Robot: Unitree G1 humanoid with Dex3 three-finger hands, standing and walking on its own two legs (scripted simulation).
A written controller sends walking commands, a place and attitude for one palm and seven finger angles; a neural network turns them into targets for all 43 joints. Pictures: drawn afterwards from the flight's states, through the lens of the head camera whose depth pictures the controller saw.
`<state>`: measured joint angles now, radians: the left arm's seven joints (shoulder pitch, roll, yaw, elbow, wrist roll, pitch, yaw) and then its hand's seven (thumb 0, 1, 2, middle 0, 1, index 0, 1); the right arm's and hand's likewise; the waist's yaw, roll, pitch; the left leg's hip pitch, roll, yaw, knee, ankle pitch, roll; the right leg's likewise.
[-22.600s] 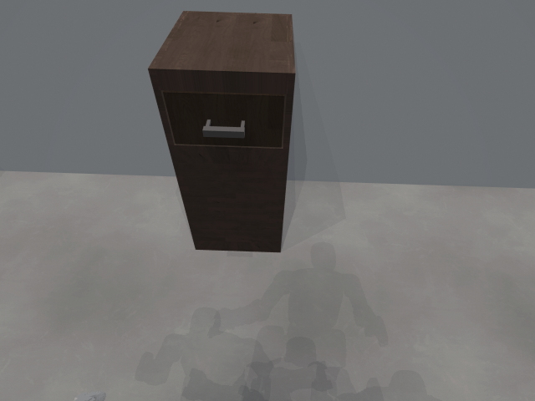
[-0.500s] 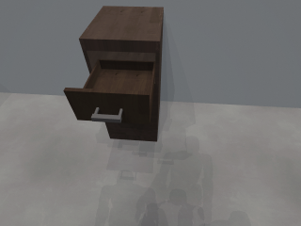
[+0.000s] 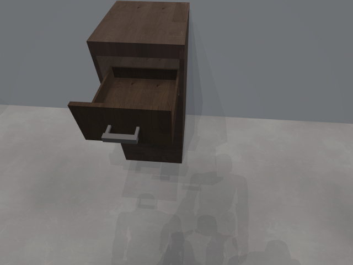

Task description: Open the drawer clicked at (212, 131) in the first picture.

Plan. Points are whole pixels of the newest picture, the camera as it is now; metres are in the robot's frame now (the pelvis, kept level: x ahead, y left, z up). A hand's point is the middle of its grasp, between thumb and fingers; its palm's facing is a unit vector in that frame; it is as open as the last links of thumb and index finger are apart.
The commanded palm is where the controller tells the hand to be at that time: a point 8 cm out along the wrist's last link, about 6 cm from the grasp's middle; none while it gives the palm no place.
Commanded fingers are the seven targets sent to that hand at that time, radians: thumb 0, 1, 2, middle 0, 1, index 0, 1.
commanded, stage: look to check the result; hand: left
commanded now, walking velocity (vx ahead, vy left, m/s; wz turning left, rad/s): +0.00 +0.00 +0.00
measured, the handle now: (121, 133) +0.52 +0.22 -0.08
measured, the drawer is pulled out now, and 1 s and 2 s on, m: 0.30 0.30 0.30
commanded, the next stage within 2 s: stand and wait in 0.42 s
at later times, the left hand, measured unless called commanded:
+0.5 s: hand out of the picture +0.00 +0.15 -0.17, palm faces +0.03 -0.98 -0.19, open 7.3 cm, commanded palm none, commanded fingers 0.00 0.90 0.90 -0.20 -0.30 -0.20 -0.30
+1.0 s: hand out of the picture +0.01 +0.15 -0.17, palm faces +0.03 -0.98 -0.19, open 7.3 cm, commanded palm none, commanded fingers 0.00 0.90 0.90 -0.20 -0.30 -0.20 -0.30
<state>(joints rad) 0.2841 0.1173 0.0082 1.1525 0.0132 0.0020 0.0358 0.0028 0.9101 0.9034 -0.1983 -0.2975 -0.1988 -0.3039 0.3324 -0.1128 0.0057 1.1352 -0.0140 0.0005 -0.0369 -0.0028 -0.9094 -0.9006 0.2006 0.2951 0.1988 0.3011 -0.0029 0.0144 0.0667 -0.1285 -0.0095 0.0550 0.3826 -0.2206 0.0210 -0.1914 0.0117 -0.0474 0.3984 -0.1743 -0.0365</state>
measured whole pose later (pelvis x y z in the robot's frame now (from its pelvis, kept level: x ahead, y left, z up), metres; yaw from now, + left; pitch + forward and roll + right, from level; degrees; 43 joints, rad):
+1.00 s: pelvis +0.02 -0.01 +0.00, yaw +0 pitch -2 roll +0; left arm 0.27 0.12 0.01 1.16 0.01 -0.01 0.04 0.00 0.91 0.90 -0.20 -0.30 -0.20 -0.30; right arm 0.31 -0.11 0.01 1.15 -0.01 0.00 -0.04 0.00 -0.91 -0.90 0.20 0.30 0.20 0.30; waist 0.00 0.02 0.07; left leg -0.09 0.01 0.05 0.36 -0.24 0.00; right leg -0.15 0.03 -0.05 0.37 -0.19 -0.05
